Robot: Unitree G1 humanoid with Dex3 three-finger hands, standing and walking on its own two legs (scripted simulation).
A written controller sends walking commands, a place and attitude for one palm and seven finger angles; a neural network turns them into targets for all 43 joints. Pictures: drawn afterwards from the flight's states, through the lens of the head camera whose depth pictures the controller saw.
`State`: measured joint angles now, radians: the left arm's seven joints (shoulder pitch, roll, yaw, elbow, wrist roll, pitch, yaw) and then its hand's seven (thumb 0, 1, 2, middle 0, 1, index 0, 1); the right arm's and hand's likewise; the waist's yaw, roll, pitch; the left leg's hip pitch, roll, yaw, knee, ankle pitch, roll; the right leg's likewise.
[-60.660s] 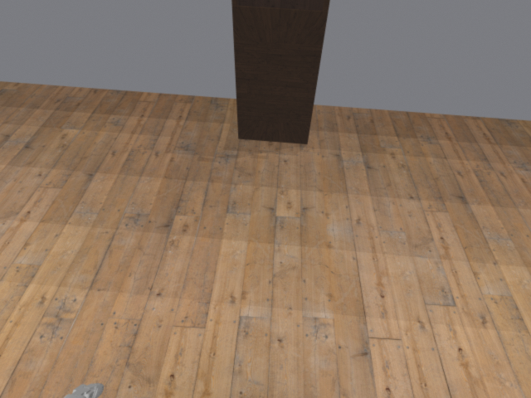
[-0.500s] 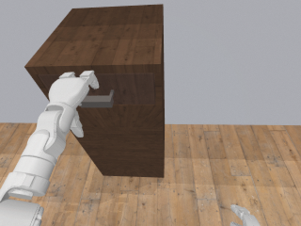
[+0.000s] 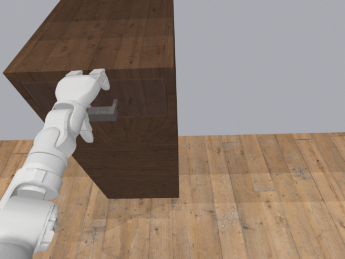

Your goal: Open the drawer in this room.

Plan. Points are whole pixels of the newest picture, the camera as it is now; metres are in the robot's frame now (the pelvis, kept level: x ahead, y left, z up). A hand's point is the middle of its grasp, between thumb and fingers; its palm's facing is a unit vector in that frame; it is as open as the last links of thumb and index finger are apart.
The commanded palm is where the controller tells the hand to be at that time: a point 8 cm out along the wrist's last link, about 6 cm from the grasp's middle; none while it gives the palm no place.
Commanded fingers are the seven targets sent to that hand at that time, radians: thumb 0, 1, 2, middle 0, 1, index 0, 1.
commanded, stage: move the hooked fingers above the handle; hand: left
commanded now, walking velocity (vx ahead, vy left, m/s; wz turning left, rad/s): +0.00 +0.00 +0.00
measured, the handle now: (98, 108) +0.49 +0.22 +0.05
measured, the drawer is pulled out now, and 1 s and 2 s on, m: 0.00 0.00 0.00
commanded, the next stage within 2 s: lower the fingers behind the handle in 0.68 s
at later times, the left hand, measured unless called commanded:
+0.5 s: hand (84, 107) +0.43 +0.22 +0.12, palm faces +0.00 -0.03 -1.00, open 13.8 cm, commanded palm +0.41 +0.22 +0.18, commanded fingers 0.00 -0.50 0.30 -0.30 -1.20 -0.30 -1.20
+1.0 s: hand (86, 110) +0.43 +0.22 +0.10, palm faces -0.04 -0.03 -1.00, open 13.9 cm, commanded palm +0.41 +0.23 +0.16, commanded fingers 0.00 -0.50 0.30 -0.30 -1.20 -0.30 -1.20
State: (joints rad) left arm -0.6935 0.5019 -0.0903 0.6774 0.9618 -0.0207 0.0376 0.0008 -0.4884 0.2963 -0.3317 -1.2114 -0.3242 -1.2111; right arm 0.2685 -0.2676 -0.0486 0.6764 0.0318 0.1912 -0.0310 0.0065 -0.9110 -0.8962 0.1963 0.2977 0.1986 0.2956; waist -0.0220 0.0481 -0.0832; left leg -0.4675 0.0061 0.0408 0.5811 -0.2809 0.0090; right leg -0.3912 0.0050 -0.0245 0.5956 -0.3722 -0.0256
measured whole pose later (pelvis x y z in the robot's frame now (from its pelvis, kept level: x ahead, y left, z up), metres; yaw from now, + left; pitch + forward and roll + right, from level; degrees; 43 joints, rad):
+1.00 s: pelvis -0.01 +0.00 +0.00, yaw +0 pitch +9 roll +1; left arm -0.70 0.51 -0.08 0.75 0.98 -0.04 0.04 0.00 -0.49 0.30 -0.32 -1.20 -0.31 -1.20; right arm 0.26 -0.26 -0.04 0.67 0.04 0.17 -0.04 0.01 -0.91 -0.90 0.20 0.30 0.20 0.30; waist -0.03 0.05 -0.09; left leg -0.46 0.01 0.05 0.58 -0.27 0.01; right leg -0.39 0.01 -0.02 0.60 -0.36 -0.03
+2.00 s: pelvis -0.01 +0.00 -0.01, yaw -1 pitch +13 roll +0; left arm -0.68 0.47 -0.05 0.89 1.05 -0.06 0.21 0.00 -0.49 0.30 -0.31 -1.22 -0.31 -1.20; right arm 0.30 -0.25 -0.06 0.67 0.02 0.17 -0.04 0.01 -0.91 -0.90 0.20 0.30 0.20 0.30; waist -0.06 0.04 -0.13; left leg -0.62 0.02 0.05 0.69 -0.31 0.01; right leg -0.54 0.02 -0.01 0.70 -0.39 -0.02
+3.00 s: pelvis -0.01 +0.01 -0.01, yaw -2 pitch +14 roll +0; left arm -0.66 0.46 -0.04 0.88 1.05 -0.05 0.24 0.00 0.48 0.71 -0.37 -1.29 -0.38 -1.31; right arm 0.30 -0.25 -0.06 0.68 0.02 0.16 -0.04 0.01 -0.91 -0.90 0.20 0.30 0.20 0.30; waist -0.07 0.04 -0.14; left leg -0.62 0.03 0.06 0.70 -0.32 0.02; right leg -0.54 0.02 0.00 0.69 -0.39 -0.02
